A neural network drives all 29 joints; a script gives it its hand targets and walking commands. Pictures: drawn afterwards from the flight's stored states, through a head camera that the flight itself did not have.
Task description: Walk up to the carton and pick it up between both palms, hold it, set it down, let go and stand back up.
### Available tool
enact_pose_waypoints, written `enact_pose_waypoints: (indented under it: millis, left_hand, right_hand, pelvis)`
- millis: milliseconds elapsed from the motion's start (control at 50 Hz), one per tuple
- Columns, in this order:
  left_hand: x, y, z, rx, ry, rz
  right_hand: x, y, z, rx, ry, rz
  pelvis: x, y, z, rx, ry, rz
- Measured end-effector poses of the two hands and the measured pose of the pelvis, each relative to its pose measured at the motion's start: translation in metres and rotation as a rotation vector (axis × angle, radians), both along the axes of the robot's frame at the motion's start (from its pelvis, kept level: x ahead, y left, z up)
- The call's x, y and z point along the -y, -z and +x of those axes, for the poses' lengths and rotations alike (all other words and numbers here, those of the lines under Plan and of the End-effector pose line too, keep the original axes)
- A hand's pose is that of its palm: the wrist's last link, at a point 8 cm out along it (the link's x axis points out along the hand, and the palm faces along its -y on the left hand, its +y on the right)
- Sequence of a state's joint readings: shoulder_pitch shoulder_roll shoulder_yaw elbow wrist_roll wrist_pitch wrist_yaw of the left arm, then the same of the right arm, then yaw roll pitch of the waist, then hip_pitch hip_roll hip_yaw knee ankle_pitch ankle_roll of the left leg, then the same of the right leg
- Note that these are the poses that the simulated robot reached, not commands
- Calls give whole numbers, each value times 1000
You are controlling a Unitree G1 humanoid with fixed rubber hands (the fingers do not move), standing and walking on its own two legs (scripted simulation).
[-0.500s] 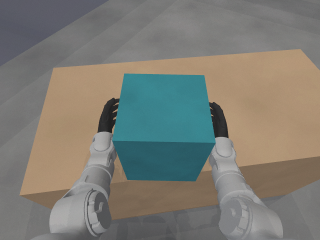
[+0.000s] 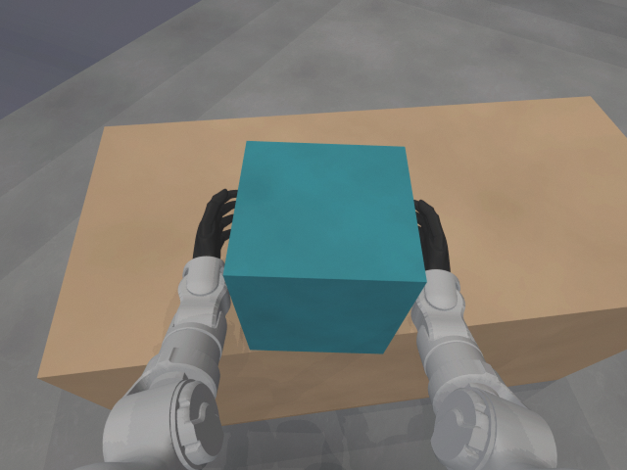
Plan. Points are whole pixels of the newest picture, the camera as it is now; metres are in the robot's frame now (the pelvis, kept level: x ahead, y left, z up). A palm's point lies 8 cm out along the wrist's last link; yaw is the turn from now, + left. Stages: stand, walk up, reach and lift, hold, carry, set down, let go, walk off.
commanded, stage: reach and lift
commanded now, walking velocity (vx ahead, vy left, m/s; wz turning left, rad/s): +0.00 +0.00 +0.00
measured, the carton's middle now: (320, 256) +0.39 +0.01 -0.01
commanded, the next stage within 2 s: none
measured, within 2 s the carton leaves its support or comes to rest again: leaves its support in 0.28 s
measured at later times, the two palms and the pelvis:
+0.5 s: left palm (212, 250) +0.37 +0.15 +0.04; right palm (444, 263) +0.36 -0.15 +0.04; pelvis -0.02 -0.01 +0.00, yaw +0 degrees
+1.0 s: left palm (210, 242) +0.37 +0.15 +0.06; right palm (446, 256) +0.36 -0.15 +0.05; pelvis -0.01 +0.00 +0.00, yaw +0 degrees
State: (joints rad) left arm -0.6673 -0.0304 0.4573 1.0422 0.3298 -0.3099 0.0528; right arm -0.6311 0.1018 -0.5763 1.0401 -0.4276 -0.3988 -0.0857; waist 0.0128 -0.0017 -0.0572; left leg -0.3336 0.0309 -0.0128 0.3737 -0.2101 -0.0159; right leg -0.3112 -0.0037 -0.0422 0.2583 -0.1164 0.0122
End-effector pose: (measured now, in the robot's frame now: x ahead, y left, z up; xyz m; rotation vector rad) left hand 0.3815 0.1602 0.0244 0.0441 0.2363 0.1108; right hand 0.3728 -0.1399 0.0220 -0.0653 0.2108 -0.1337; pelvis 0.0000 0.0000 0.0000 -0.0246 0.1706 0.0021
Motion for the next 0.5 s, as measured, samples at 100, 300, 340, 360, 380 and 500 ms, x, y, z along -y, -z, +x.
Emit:
enact_pose_waypoints:
  millis: [100, 300, 340, 360, 380, 500]
  left_hand:
    - [0, 0, -1, 7, -1, -2]
    - [2, -6, -9, 61, -3, -5]
    - [2, -8, -10, 73, -3, -4]
    - [3, -9, -11, 79, -3, -6]
    - [4, -10, -12, 85, -3, -8]
    - [8, -19, -15, 113, 0, -18]
  right_hand:
    - [0, -1, -1, 9, -3, -11]
    - [1, -6, -8, 65, -6, -27]
    - [2, -8, -10, 78, -6, -28]
    - [3, -9, -11, 84, -6, -29]
    - [3, -10, -11, 90, -6, -30]
    - [8, -19, -16, 118, 0, -32]
  pelvis:
    - [1, 0, 0, -8, -4, 0]
    - [3, 0, -7, -21, -11, 0]
    - [3, 0, -9, -23, -11, 0]
    - [3, 0, -11, -25, -12, 1]
    - [3, 0, -12, -26, -12, 1]
    - [5, 0, -20, -25, -7, 5]
